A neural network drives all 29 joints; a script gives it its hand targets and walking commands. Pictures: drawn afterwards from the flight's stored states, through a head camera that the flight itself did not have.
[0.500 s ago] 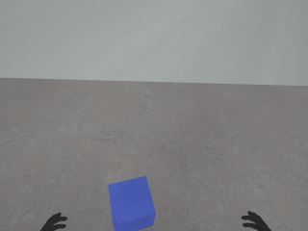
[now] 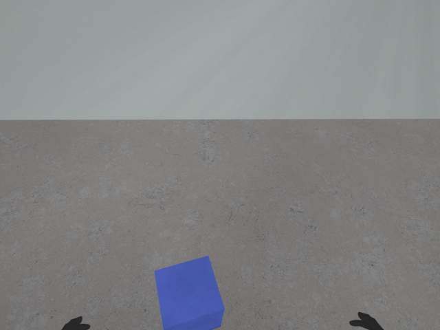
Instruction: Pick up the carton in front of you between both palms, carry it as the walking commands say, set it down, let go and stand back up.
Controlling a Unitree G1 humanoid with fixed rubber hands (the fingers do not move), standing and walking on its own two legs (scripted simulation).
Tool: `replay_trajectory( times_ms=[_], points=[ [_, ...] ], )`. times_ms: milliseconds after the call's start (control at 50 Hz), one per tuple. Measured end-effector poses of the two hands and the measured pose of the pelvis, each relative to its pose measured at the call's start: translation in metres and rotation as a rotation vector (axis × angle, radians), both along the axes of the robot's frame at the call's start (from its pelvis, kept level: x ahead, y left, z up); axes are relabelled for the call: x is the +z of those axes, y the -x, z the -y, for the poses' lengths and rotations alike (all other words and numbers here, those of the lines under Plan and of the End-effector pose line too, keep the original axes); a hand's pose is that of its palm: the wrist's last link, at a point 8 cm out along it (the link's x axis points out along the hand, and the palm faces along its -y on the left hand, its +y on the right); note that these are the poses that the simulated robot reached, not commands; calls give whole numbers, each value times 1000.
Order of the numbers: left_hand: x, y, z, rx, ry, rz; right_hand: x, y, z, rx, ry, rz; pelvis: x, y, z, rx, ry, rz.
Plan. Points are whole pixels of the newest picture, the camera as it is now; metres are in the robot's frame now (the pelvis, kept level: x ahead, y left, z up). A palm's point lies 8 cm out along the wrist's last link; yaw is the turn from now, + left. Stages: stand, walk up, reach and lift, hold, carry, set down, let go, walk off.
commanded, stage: stand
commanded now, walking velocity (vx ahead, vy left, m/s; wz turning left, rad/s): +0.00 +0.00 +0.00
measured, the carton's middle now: (189, 300) +0.39 +0.09 -0.65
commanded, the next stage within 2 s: none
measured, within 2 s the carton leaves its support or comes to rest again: neither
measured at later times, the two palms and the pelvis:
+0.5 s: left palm out of the picture +0.08 +0.30 -0.10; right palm out of the picture +0.08 -0.31 -0.09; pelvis -0.02 +0.00 +0.01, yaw +0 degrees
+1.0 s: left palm out of the picture +0.06 +0.30 -0.10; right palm out of the picture +0.07 -0.32 -0.09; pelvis -0.03 +0.00 +0.01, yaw +0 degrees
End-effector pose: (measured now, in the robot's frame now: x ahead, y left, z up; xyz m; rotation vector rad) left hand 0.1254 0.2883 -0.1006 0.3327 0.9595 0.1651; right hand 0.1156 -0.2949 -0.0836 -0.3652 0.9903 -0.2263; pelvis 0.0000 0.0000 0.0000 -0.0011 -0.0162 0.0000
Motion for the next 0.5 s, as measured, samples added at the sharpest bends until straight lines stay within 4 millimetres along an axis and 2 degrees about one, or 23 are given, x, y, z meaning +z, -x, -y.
replay_trajectory(
  times_ms=[500],
  points=[
    [-4,49,-8,35,-15,-101,-2,33,15,-17,7,-76,6,19,4,3,4,22]
  ],
)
